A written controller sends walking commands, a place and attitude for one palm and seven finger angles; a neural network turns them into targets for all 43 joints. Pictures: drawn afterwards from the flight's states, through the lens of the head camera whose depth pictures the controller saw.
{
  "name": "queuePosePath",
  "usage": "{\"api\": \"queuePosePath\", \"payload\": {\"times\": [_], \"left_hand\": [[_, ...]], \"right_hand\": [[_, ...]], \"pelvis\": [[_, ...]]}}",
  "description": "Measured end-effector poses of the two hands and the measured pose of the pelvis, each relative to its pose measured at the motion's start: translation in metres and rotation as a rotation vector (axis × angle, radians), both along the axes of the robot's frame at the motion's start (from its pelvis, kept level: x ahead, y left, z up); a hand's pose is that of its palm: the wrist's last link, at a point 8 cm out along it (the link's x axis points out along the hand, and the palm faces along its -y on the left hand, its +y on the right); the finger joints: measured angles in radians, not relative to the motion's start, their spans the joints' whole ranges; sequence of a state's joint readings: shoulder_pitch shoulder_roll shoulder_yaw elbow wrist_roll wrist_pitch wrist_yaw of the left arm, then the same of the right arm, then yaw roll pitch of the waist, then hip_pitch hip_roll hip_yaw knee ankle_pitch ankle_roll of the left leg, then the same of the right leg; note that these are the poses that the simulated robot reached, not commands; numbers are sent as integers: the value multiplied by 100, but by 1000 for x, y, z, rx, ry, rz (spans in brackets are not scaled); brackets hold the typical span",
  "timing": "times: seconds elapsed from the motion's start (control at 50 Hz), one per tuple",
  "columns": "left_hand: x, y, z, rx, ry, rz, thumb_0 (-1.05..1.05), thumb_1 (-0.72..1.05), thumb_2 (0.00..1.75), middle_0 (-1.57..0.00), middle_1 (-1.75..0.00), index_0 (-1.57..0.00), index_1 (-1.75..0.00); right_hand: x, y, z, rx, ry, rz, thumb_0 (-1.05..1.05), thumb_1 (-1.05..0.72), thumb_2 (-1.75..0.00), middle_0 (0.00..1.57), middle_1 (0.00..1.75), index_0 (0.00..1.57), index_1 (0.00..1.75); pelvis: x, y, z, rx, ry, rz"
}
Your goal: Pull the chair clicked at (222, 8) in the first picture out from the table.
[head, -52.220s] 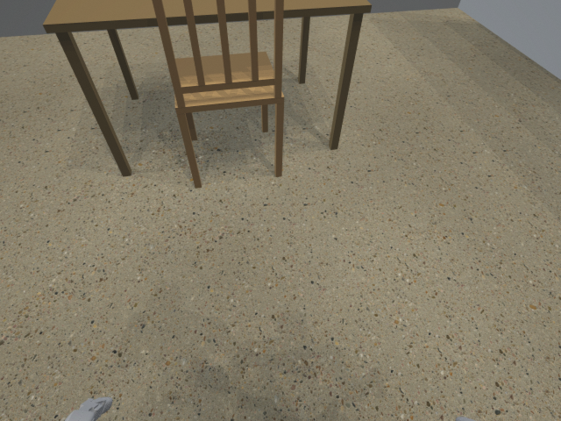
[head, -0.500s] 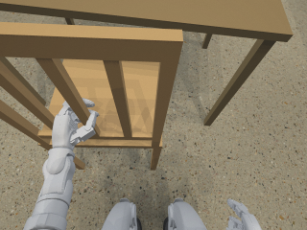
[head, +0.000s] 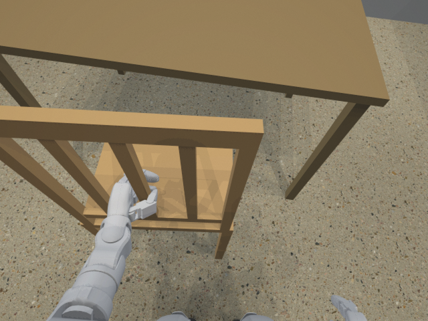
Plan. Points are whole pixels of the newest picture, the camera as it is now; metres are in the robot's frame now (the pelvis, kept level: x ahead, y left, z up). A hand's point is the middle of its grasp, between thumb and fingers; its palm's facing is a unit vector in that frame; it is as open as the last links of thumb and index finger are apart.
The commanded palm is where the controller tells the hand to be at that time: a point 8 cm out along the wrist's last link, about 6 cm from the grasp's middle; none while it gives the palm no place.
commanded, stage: step backward, pulling the chair out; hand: left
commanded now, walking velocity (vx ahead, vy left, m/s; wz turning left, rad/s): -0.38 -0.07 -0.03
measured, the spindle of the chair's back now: (140, 186) +0.37 +0.16 -0.04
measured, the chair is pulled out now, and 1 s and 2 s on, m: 0.21 0.36 0.44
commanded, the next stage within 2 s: none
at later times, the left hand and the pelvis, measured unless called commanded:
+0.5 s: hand (167, 238) +0.27 +0.09 -0.06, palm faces +0.00 -0.99 -0.17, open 5.5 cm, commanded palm +0.25 +0.15 -0.06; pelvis -0.06 -0.03 +0.00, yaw -1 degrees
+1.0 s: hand (162, 281) +0.19 +0.10 -0.06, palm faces -0.03 -0.98 -0.19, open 5.6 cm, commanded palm +0.17 +0.15 -0.06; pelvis -0.14 -0.02 +0.00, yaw -3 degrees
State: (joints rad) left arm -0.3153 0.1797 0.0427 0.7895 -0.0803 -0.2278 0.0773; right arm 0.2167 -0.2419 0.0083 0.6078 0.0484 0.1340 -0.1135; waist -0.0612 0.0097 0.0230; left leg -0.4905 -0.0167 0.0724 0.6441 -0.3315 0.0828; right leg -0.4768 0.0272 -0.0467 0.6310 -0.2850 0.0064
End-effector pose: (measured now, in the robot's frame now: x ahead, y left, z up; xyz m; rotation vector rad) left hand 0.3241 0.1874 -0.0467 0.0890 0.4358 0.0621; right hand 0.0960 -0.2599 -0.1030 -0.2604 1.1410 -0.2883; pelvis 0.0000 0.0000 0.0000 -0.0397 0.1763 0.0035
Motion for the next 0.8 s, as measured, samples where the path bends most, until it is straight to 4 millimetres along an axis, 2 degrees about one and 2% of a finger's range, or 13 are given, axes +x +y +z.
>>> {"api": "queuePosePath", "payload": {"times": [0.14, 0.32, 0.46, 0.6, 0.7, 0.8], "left_hand": [[-9, -4, 2, 22, 21, -24, 8, 68, 74, -28, -110, -49, -145], [-40, -22, 3, 47, 41, -16, 7, 67, 73, -30, -109, -49, -145], [-66, -38, 4, 66, 49, -23, 5, 66, 72, -31, -112, -49, -145], [-87, -45, 5, 59, 67, -67, 4, 66, 71, -27, -114, -49, -145], [-102, -41, 4, 59, 58, -117, 3, 67, 71, -25, -117, -49, -145], [-118, -37, 4, 65, 51, -128, 3, 66, 73, -25, -117, -49, -145]], "right_hand": [[-22, -6, -2, 19, 9, -19, 1, -90, -90, 20, 30, 20, 30], [-53, -5, -16, 98, 34, -43, 1, -90, -90, 20, 30, 20, 30], [-71, -29, -15, 61, -4, -60, 1, -90, -90, 20, 30, 20, 30], [-91, -45, 1, -22, -36, -65, 1, -90, -90, 20, 30, 20, 30], [-106, -33, 7, -41, -51, -57, 1, -91, -90, 20, 30, 20, 30], [-117, -6, -4, 19, -71, -38, 1, -90, -90, 20, 30, 20, 30]], "pelvis": [[-10, 0, 3, 24, -63, -39], [-30, -19, 7, 18, -97, -51], [-53, -28, 5, 18, -111, -31], [-74, -15, 6, 20, -113, -21], [-92, -3, 5, 41, -128, -31], [-106, -1, 2, 43, -145, -53]]}}
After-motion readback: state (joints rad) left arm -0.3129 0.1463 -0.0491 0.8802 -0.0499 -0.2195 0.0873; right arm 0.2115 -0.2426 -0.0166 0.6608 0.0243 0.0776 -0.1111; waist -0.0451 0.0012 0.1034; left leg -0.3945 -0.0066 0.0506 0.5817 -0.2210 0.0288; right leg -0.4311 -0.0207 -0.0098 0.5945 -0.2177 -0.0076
